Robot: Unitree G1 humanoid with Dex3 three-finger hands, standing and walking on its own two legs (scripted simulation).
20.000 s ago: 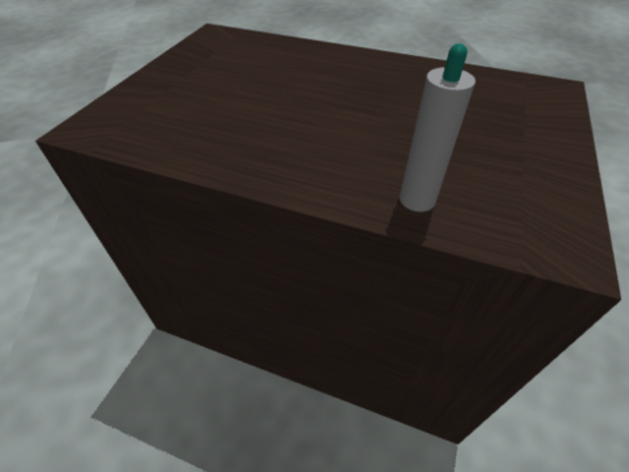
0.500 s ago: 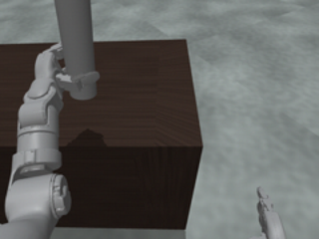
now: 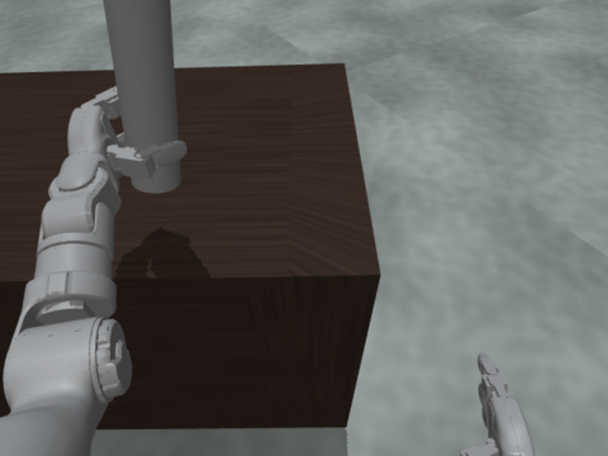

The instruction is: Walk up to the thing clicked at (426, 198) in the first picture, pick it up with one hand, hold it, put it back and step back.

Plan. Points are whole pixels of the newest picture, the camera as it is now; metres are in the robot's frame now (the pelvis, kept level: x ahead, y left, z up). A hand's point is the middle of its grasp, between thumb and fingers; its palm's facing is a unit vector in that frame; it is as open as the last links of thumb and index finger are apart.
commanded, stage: lower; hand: left
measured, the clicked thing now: (146, 81) +0.46 +0.16 +0.28
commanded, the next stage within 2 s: loosen in 0.86 s
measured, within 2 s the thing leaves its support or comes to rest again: rests again in 1.52 s
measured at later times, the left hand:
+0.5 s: hand (160, 163) +0.48 +0.18 +0.16, palm faces +0.11 -0.99 +0.02, open 10.0 cm
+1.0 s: hand (168, 182) +0.48 +0.18 +0.12, palm faces +0.11 -0.99 +0.01, open 10.0 cm
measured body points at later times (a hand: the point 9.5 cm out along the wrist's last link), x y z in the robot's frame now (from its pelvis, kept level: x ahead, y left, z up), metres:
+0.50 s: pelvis +0.01 +0.00 +0.00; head +0.03 +0.00 +0.45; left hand +0.46 +0.23 +0.16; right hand +0.16 -0.26 -0.06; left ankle +0.02 +0.14 -0.72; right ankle +0.04 -0.15 -0.72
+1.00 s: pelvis +0.00 +0.00 -0.01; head +0.05 +0.01 +0.43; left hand +0.47 +0.23 +0.12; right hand +0.15 -0.26 -0.07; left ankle +0.02 +0.14 -0.72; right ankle +0.04 -0.15 -0.72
